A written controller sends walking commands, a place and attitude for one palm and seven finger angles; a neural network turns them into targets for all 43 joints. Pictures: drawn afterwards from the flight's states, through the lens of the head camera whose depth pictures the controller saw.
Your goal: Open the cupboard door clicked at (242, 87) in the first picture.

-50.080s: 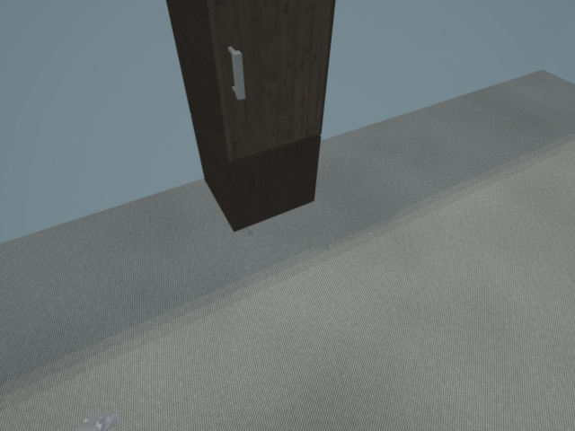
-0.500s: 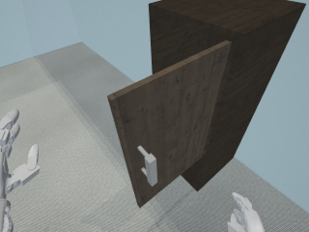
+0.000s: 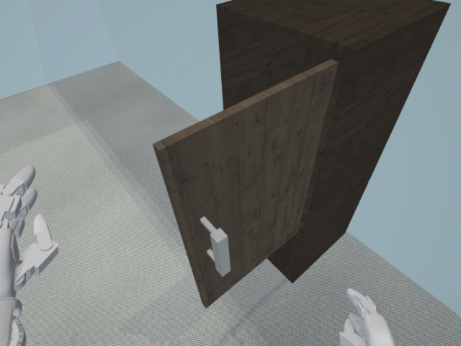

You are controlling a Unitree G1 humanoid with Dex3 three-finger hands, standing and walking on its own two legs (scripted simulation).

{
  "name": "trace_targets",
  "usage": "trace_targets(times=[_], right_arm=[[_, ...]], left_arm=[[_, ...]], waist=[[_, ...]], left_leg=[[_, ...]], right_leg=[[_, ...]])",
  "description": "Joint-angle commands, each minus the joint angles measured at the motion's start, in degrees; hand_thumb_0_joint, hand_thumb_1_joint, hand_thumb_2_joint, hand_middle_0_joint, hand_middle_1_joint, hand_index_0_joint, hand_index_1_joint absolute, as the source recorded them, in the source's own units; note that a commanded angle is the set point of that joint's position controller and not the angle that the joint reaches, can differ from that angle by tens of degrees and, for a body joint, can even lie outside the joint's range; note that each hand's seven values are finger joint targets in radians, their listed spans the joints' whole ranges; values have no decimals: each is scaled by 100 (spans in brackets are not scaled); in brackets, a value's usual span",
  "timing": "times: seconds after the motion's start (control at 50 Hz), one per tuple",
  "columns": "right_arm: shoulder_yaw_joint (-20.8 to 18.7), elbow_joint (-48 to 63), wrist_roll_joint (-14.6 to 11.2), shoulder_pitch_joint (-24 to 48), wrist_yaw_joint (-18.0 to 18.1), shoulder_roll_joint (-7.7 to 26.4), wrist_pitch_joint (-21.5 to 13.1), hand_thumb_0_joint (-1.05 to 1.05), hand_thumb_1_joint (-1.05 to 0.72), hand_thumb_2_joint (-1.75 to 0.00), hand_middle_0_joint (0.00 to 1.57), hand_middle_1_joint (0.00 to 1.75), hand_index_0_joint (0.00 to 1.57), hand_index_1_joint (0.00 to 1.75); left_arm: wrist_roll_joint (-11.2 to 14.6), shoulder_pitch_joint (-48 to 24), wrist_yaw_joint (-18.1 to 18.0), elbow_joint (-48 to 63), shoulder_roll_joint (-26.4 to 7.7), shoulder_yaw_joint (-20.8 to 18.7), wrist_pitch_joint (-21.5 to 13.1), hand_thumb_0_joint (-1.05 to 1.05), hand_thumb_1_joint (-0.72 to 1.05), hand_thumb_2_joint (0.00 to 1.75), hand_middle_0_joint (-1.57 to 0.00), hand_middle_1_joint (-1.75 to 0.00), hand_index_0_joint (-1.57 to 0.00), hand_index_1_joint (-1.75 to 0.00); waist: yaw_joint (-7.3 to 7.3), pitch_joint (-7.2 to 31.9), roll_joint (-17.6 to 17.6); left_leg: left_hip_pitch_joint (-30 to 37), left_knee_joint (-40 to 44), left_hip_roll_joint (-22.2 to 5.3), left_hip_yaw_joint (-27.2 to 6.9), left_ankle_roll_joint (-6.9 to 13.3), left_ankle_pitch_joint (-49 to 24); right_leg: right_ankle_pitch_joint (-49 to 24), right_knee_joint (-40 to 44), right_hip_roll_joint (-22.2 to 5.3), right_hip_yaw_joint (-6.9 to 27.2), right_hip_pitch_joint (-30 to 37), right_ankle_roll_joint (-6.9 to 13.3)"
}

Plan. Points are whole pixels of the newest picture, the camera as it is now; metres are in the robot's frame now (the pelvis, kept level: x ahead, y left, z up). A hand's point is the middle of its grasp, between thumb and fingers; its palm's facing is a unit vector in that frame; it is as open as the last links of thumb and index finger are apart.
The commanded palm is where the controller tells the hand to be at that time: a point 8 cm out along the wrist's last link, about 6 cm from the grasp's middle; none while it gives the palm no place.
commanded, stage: step back with the hand held close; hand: left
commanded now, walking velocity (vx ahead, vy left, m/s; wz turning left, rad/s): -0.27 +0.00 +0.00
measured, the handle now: (214, 246) +0.31 +0.08 -0.02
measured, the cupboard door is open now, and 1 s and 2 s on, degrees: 89 89 89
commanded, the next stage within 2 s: stop stepping back and stand still in 1.10 s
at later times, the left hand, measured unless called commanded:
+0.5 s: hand (4, 285) +0.14 +0.30 +0.15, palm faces +0.42 -0.73 -0.53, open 7.4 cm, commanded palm +0.08 +0.32 +0.17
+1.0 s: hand out of the picture +0.04 +0.29 +0.15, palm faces +0.49 -0.70 -0.53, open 7.4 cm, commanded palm -0.03 +0.32 +0.17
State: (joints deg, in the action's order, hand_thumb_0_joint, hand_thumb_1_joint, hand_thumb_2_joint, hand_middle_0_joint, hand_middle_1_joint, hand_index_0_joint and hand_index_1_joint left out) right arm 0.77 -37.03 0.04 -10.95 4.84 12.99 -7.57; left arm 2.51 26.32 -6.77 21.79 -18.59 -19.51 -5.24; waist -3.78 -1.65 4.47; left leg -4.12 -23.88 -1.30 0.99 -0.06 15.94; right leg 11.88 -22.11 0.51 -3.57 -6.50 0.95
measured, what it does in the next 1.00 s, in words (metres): walks backwards: right foot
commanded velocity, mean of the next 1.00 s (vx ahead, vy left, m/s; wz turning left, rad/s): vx -0.31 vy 0.00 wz -0.01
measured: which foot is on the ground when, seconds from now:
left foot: down 0.00-0.96, up 0.98-1.00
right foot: down 0.00-0.76, up 0.78-0.82, down 0.84-1.00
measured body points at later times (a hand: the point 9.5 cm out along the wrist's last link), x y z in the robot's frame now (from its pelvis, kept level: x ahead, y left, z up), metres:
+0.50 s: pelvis -0.06 +0.03 -0.01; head -0.04 +0.03 +0.44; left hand +0.11 +0.33 +0.18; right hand +0.12 -0.22 -0.08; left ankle -0.03 +0.12 -0.74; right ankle +0.01 -0.11 -0.74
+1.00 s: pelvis -0.15 +0.01 -0.02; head -0.12 +0.02 +0.42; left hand +0.01 +0.33 +0.18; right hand +0.03 -0.22 -0.11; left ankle -0.05 +0.12 -0.73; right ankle -0.09 -0.11 -0.74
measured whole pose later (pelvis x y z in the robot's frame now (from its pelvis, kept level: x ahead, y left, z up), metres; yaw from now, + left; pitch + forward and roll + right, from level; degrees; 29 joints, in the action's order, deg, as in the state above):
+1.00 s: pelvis -0.15 +0.01 -0.02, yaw +4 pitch +0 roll -2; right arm -1.0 -35.3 0.4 -11.5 3.5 12.2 -5.5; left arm 0.0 31.6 -9.2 29.7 -23.4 -27.6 -13.6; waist 0.0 -3.8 0.8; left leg -30.0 -43.1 -0.2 0.0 0.1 18.8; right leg 13.9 -36.0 3.1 2.2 -21.8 0.2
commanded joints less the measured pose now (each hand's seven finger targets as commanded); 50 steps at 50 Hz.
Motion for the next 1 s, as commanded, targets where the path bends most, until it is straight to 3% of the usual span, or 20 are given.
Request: trace_targets(times=[0.0, 0.08, 0.1, 0.16, 0.24, 0.32, 0.4, 0.48, 0.52, 0.6, 0.66, 0.74, 0.78, 0.8, 0.84, 0.86, 0.88, 0.92, 0.94, 0.98], right_arm=[[-257, 1064, -15, 715, 48, 649, -24, 0, -90, -90, 20, 30, 20, 30], [-303, 1190, -5, 646, 13, 714, 209, 0, -90, -90, 20, 30, 20, 30], [-315, 1213, -3, 687, 34, 734, 247, 0, -90, -90, 20, 30, 20, 30], [-363, 1369, -25, 652, 36, 711, 385, 0, -90, -90, 20, 30, 20, 30], [-397, 1523, -51, 665, 63, 678, 479, 0, -90, -90, 20, 30, 20, 30], [-403, 1552, -52, 641, 82, 685, 471, 0, -90, -90, 20, 30, 20, 30], [-413, 1554, -41, 604, 78, 802, 364, 0, -90, -90, 20, 30, 20, 30], [-406, 1521, -40, 457, 64, 812, 241, 0, -90, -90, 20, 30, 20, 30], [-395, 1507, -47, 411, 56, 803, 181, 0, -90, -90, 20, 30, 20, 30], [-392, 1413, -10, 360, 49, 822, 93, 0, -90, -90, 20, 30, 20, 30], [-318, 1366, 3, 283, 47, 743, 57, 0, -90, -90, 20, 30, 20, 30], [-342, 1444, -16, 372, 54, 760, -12, 0, -90, -90, 20, 30, 20, 30], [-390, 1458, -13, 383, 26, 706, -81, 0, -90, -90, 20, 30, 20, 30], [-425, 1438, -12, 404, 18, 698, -120, 0, -90, -90, 20, 30, 20, 30], [-498, 1427, -19, 450, -28, 802, -141, 0, -90, -90, 20, 30, 20, 30], [-474, 1346, 23, 295, -40, 745, -129, 0, -90, -90, 20, 30, 20, 30], [-475, 1284, 90, 321, -39, 748, -136, 0, -90, -90, 20, 30, 20, 30], [-456, 1097, 13, 281, -93, 577, -130, 0, -90, -90, 20, 30, 20, 30], [-490, 994, -32, 288, -118, 521, -94, 0, -90, -90, 20, 30, 20, 30], [-466, 987, 8, 491, -91, 457, 9, 0, -90, -90, 20, 30, 20, 30]], left_arm=[[-30, -546, -91, 1032, -1493, -1100, -648, 0, 90, 90, -20, -30, -20, -30], [-32, 151, -83, 1077, -1151, -829, -658, 0, 90, 90, -20, -30, -20, -30], [-30, 245, -103, 1214, -1194, -859, -677, 0, 90, 90, -20, -30, -20, -30], [-19, 512, -166, 1547, -1398, -1068, -653, 0, 90, 90, -20, -30, -20, -30], [-20, 669, -251, 1953, -1645, -1345, -671, 0, 90, 90, -20, -30, -20, -30], [-39, 736, -297, 1932, -1600, -1381, -702, 0, 90, 90, -20, -30, -20, -30], [-142, 596, -305, 1896, -1463, -1326, -759, 0, 90, 90, -20, -30, -20, -30], [-259, 324, -320, 1719, -1346, -1261, -823, 0, 90, 90, -20, -30, -20, -30], [-293, 121, -319, 1775, -1298, -1155, -844, 0, 90, 90, -20, -30, -20, -30], [-310, -321, -352, 1986, -1523, -1219, -913, 0, 90, 90, -20, -30, -20, -30], [-253, -316, -401, 2125, -1544, -1217, -976, 0, 90, 90, -20, -30, -20, -30], [-278, 84, -438, 2277, -1613, -1527, -1080, 0, 90, 90, -20, -30, -20, -30], [-269, 297, -413, 2344, -1639, -1668, -1131, 0, 90, 90, -20, -30, -20, -30], [-251, 598, -391, 2151, -1687, -1773, -1141, 0, 90, 90, -20, -30, -20, -30], [-312, 801, -305, 1715, -1502, -1771, -1181, 0, 90, 90, -20, -30, -20, -30], [-279, 859, -308, 1628, -1396, -1670, -1171, 0, 90, 90, -20, -30, -20, -30], [-279, 646, -294, 1655, -1366, -1563, -1163, 0, 90, 90, -20, -30, -20, -30], [-179, 350, -318, 1640, -1515, -1317, -1155, 0, 90, 90, -20, -30, -20, -30], [-127, 258, -331, 1676, -1528, -1184, -1084, 0, 90, 90, -20, -30, -20, -30], [-197, 85, -373, 1833, -1701, -1224, -1000, 0, 90, 90, -20, -30, -20, -30]], waist=[[273, 113, -541], [326, 660, -271], [308, 834, -104], [307, 1274, -298], [286, 1442, -292], [284, 1159, -32], [271, 799, 429], [344, 430, 139], [390, 355, -82], [449, 142, -497], [481, 274, -333], [343, 684, 726], [288, 1022, 862], [276, 1138, 752], [304, 577, 665], [348, 405, 304], [432, 269, -179], [540, 485, -1220], [469, 925, -1620], [410, 972, -1639]], left_leg=[[-665, 38, 23, -106, 174, -947], [-677, 77, -77, -43, 108, -1479], [-699, 105, -111, -81, 98, -1839], [-754, 4, -172, -70, 72, -2312], [-1137, -64, -198, -156, 33, -2393], [-1699, 163, -315, -301, 128, -1657], [-2986, 653, -557, -573, 361, -86], [-4023, 673, -639, -650, 525, 1664], [-3972, 342, -466, -538, 487, 1992], [-3232, -353, -118, -408, 340, 2166], [-2795, -235, -74, -484, 263, 1908], [-3926, 867, -703, -1167, 523, 2255], [-3958, 860, -966, -1235, 608, 1490], [-3901, 817, -1049, -1227, 645, 1374], [-4959, 897, -1290, -1226, 838, 2751], [-4657, 537, -1065, -1142, 735, 2288], [-4360, 96, -800, -940, 599, 2173], [-2298, -1589, 61, -98, -46, 663], [-1694, -2516, 206, -72, -161, 639], [-1756, -3260, 169, -146, -126, 1028]], right_leg=[[-1459, 595, -482, 678, -203, -5], [-1861, 255, -473, 501, 49, -44], [-2145, 90, -459, 387, 238, -46], [-2680, -226, -406, 358, 449, -87], [-2982, -588, -411, 362, 645, -62], [-2233, -779, -275, 337, 581, -139], [-1462, -1321, -55, 279, 1019, -224], [-1097, -1571, -94, 475, 1175, -215], [-752, -1266, -239, 688, 850, -166], [1170, -141, -527, 1174, -559, -8], [1545, -56, -502, 906, -955, -30], [44, -1784, 84, 354, 603, -211], [-730, -2440, 248, 263, 1030, -244], [-587, -2515, 290, 333, 1080, -241], [384, -2539, 374, 596, 1358, -236], [-197, -2022, 290, 689, 996, -110], [-294, -1452, 62, 1118, 511, -12], [-1182, 100, -1197, 2492, -1423, 491], [-1281, 400, -1628, 2645, -1661, 728], [-1288, 466, -1769, 2425, -1690, 820]])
